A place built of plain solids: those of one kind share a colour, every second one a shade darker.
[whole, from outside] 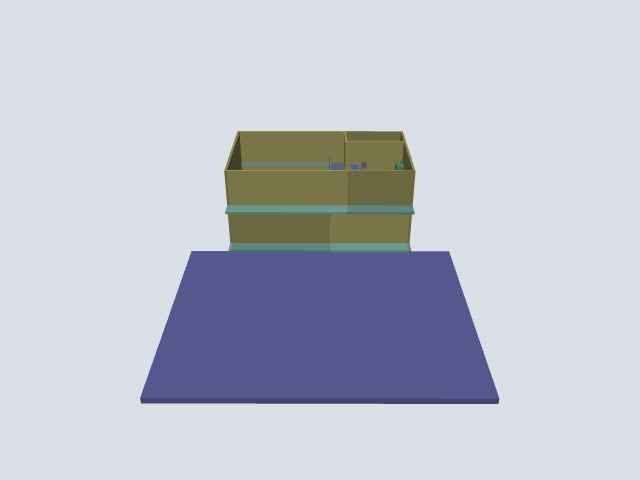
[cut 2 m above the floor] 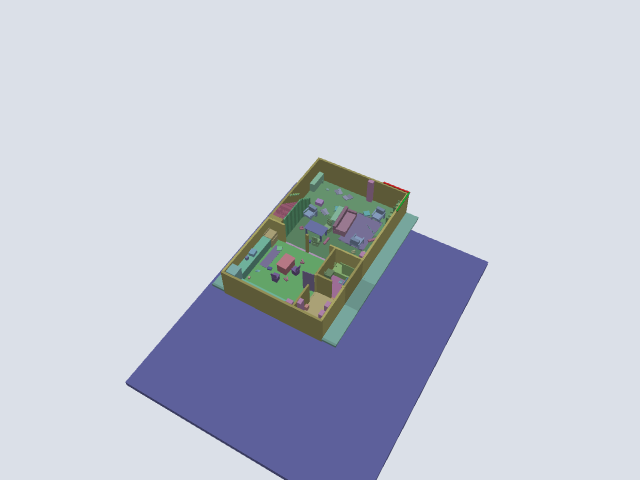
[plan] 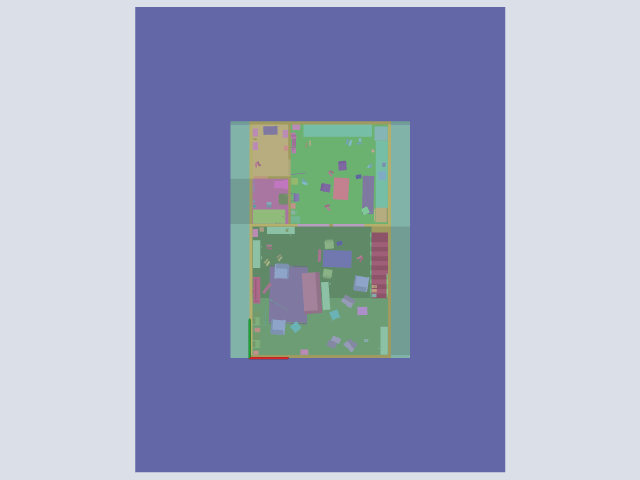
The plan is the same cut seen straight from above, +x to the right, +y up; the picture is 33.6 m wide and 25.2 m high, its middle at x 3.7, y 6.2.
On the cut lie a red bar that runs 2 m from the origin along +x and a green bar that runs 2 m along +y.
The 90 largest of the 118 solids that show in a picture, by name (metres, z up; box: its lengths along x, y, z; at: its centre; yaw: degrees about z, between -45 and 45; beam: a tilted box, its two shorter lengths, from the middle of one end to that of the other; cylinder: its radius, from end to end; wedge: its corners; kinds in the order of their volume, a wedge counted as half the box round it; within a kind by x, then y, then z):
{
 "under_1": {"box": [19.43, 24.43, 0.5], "at": [3.71, 6.21, -8.98]},
 "wall_1": {"box": [0.16, 6.75, 2.92], "at": [0.08, 3.54, 1.16]},
 "wall_2": {"box": [0.16, 7.88, 2.49], "at": [0.08, 4.1, 4.17]},
 "wall_3": {"box": [0.16, 2.38, 2.92], "at": [0.08, 8.23, 1.16]},
 "wall_4": {"box": [0.16, 4.1, 2.49], "at": [0.08, 10.22, 4.17]},
 "wall_5": {"box": [0.16, 2.72, 2.92], "at": [0.08, 10.91, 1.16]},
 "wall_6": {"box": [2.31, 0.13, 2.49], "at": [1.16, 8.11, 4.17]},
 "wall_7": {"box": [2.52, 0.13, 2.92], "at": [1.26, 6.97, 1.16]},
 "wall_8": {"box": [1.2, 0.13, 2.92], "at": [1.56, 9.48, 1.16]},
 "wall_9": {"box": [0.13, 2.38, 2.92], "at": [2.1, 8.23, 1.16]},
 "wall_10": {"box": [0.13, 4.1, 2.49], "at": [2.1, 10.22, 4.17]},
 "wall_11": {"box": [0.13, 1.84, 2.92], "at": [2.1, 11.35, 1.16]},
 "wall_12": {"box": [7.43, 0.16, 5.71], "at": [3.71, 0.08, 2.56]},
 "wall_13": {"box": [7.43, 0.16, 5.71], "at": [3.71, 12.35, 2.56]},
 "wall_14": {"box": [0.2, 0.13, 2.92], "at": [4.28, 6.97, 1.16]},
 "wall_15": {"box": [1.39, 0.13, 2.92], "at": [6.74, 6.97, 1.16]},
 "wall_16": {"box": [1.03, 0.32, 2.92], "at": [6.92, 6.75, 1.16]},
 "wall_17": {"box": [0.31, 0.13, 2.49], "at": [7.28, 8.11, 4.17]},
 "wall_18": {"box": [0.16, 6.43, 2.92], "at": [7.35, 3.38, 1.16]},
 "wall_19": {"box": [0.16, 7.88, 2.49], "at": [7.35, 4.1, 4.17]},
 "wall_20": {"box": [0.16, 5.23, 2.92], "at": [7.35, 9.65, 1.16]},
 "wall_21": {"box": [0.16, 4.1, 2.49], "at": [7.35, 10.22, 4.17]},
 "stair_1": {"box": [0.87, 3.45, 0.49], "at": [6.84, 4.87, -0.05]},
 "stair_2": {"box": [0.87, 3.21, 0.69], "at": [6.84, 4.99, 0.04]},
 "stair_3": {"box": [0.87, 2.96, 0.88], "at": [6.84, 5.11, 0.14]},
 "stair_4": {"box": [0.87, 2.72, 1.08], "at": [6.84, 5.23, 0.24]},
 "stair_5": {"box": [0.87, 2.47, 1.27], "at": [6.84, 5.36, 0.34]},
 "stair_6": {"box": [0.87, 2.23, 1.47], "at": [6.84, 5.48, 0.43]},
 "stair_7": {"box": [0.87, 1.98, 1.66], "at": [6.84, 5.6, 0.53]},
 "stair_8": {"box": [0.87, 1.74, 1.86], "at": [6.84, 5.72, 0.63]},
 "stair_9": {"box": [0.87, 1.49, 2.05], "at": [6.84, 5.85, 0.73]},
 "stair_10": {"box": [0.87, 1.25, 2.25], "at": [6.84, 5.97, 0.82]},
 "stair_11": {"box": [0.87, 1.0, 2.44], "at": [6.84, 6.09, 0.92]},
 "stair_12": {"box": [0.87, 0.76, 2.64], "at": [6.84, 6.21, 1.02]},
 "stair_13": {"box": [0.87, 0.51, 2.83], "at": [6.84, 6.34, 1.12]},
 "floor_living_1": {"box": [6.24, 3.75, 0.5], "at": [3.28, 5.04, -0.25]},
 "floor_living_2": {"box": [7.11, 3.0, 0.5], "at": [3.71, 1.66, -0.25]},
 "floor_kitchen_1": {"box": [5.11, 5.23, 0.66], "at": [4.71, 9.65, -0.17]},
 "upper_floor_next_1": {"box": [1.0, 6.75, 0.16], "at": [-0.5, 3.54, -0.08]},
 "upper_floor_next_2": {"box": [1.0, 2.38, 0.16], "at": [-0.5, 8.23, -0.08]},
 "upper_floor_next_3": {"box": [1.0, 2.72, 0.16], "at": [-0.5, 10.91, -0.08]},
 "upper_floor_next_4": {"box": [1.0, 6.43, 0.16], "at": [7.93, 3.38, -0.08]},
 "upper_floor_next_5": {"box": [1.0, 7.88, 0.16], "at": [7.93, 4.1, 2.84]},
 "upper_floor_next_6": {"box": [1.0, 5.23, 0.16], "at": [7.93, 9.65, -0.08]},
 "upper_floor_next_7": {"box": [1.0, 4.1, 0.16], "at": [7.93, 10.22, 2.84]},
 "floor_hall_1": {"box": [1.87, 2.72, 0.66], "at": [1.09, 10.91, -0.17]},
 "floor_shower_1": {"box": [1.87, 2.38, 0.66], "at": [1.09, 8.23, -0.17]},
 "counter_run_1": {"box": [3.6, 0.64, 0.038], "at": [4.63, 11.94, 1.05]},
 "counter_run_2": {"box": [0.64, 3.51, 0.038], "at": [6.94, 9.64, 1.05]},
 "counter_run_3": {"box": [0.61, 3.51, 0.78], "at": [6.96, 9.64, 0.65]},
 "cube_shelf_1": {"box": [0.39, 1.46, 0.76], "at": [0.38, 5.46, 0.38]},
 "cube_shelf_2": {"box": [1.46, 0.39, 0.76], "at": [1.65, 6.71, 0.38]},
 "cube_shelf_3": {"box": [0.39, 1.46, 0.76], "at": [4.0, 3.26, 0.38], "yaw": 4.0},
 "cube_shelf_4": {"box": [0.39, 1.46, 0.76], "at": [7.07, 0.91, 0.38]},
 "billy_1": {"box": [0.28, 0.42, 2.02], "at": [0.31, 6.57, 1.01]},
 "billy_2": {"box": [0.28, 0.42, 2.02], "at": [0.31, 11.13, 1.17]},
 "billy_3": {"box": [0.28, 0.42, 2.02], "at": [0.31, 11.85, 1.17]},
 "billy_4": {"box": [0.28, 0.42, 2.02], "at": [1.88, 11.77, 1.17]},
 "billy_5": {"box": [0.42, 0.28, 2.02], "at": [2.45, 12.12, 1.17]},
 "billy_6": {"box": [0.42, 0.28, 2.02], "at": [2.88, 0.31, 1.01]},
 "upper_floor_landing_1": {"box": [7.11, 1.13, 0.16], "at": [3.71, 7.47, 2.84]},
 "fridge_1": {"box": [0.7, 0.75, 1.72], "at": [6.91, 11.78, 1.02]},
 "sofa_1": {"box": [0.93, 2.16, 0.34], "at": [3.27, 3.41, 0.28], "yaw": 4.0},
 "sofa_2": {"box": [0.23, 2.16, 0.39], "at": [3.63, 3.44, 0.65], "yaw": 4.0},
 "bathtub_1": {"box": [1.7, 0.76, 0.44], "at": [1.03, 7.43, 0.38]},
 "rug_1": {"box": [2.0, 2.9, 0.08], "at": [2.04, 3.32, -0.03], "yaw": -1.0},
 "rug_2": {"box": [0.6, 2.0, 0.08], "at": [6.22, 8.57, 0.13], "yaw": -1.4},
 "kitchen_table_1": {"box": [0.71, 1.06, 0.72], "at": [4.81, 8.89, 0.52], "yaw": -3.5},
 "armchair_frame_1": {"box": [0.62, 0.26, 0.41], "at": [1.48, 1.35, 0.61], "yaw": -4.4},
 "armchair_frame_2": {"box": [0.63, 0.74, 0.18], "at": [1.5, 1.63, 0.32], "yaw": -4.4},
 "armchair_frame_3": {"box": [0.63, 0.74, 0.18], "at": [1.69, 4.55, 0.32], "yaw": -2.9},
 "armchair_frame_4": {"box": [0.62, 0.26, 0.41], "at": [1.71, 4.83, 0.61], "yaw": -2.9},
 "armchair_frame_5": {"box": [0.26, 0.62, 0.41], "at": [2.32, 8.78, 3.54]},
 "armchair_frame_6": {"box": [0.62, 0.26, 0.41], "at": [5.82, 3.63, 0.61], "yaw": -9.2},
 "armchair_frame_7": {"box": [0.63, 0.74, 0.18], "at": [5.86, 3.91, 0.32], "yaw": -9.2},
 "chest_drawers_1": {"box": [1.04, 0.5, 0.95], "at": [2.73, 12.01, 3.4]},
 "range_cooker_1": {"box": [0.65, 0.76, 0.94], "at": [6.93, 7.51, 0.63]},
 "wall_band_1": {"box": [0.16, 6.75, 0.31], "at": [0.08, 3.54, 2.77]},
 "floor_gap_kitchen_living_1": {"box": [1.66, 0.13, 0.66], "at": [3.35, 6.97, -0.17]},
 "floor_gap_kitchen_living_2": {"box": [1.66, 0.13, 0.66], "at": [5.21, 6.97, -0.17]},
 "stair_pan_1": {"box": [0.08, 0.25, 2.95], "at": [6.36, 5.24, 1.18]},
 "stair_pan_2": {"box": [0.08, 0.25, 3.34], "at": [6.36, 5.73, 1.37]},
 "stair_pan_3": {"box": [0.08, 0.25, 3.54], "at": [6.36, 5.98, 1.47]},
 "stair_pan_4": {"box": [0.08, 0.25, 3.73], "at": [6.36, 6.22, 1.57]},
 "wall_foot_1": {"box": [0.16, 7.88, 0.17], "at": [0.08, 4.1, 2.85]},
 "bar_stool_1": {"box": [0.35, 0.35, 0.74], "at": [2.37, 9.28, 0.53]},
 "floor_gap_kitchen_door_1": {"box": [0.13, 0.82, 0.66], "at": [2.1, 10.02, -0.17]},
 "trunk_1": {"box": [0.52, 0.43, 0.31], "at": [5.92, 2.48, 0.15], "yaw": 1.9},
 "tv_stand_1": {"box": [0.09, 1.08, 0.63], "at": [0.33, 3.62, 0.74]},
 "leaf_kitchen_door_1": {"box": [0.82, 0.035, 2.09], "at": [2.56, 9.68, 1.2], "yaw": 7.0}
}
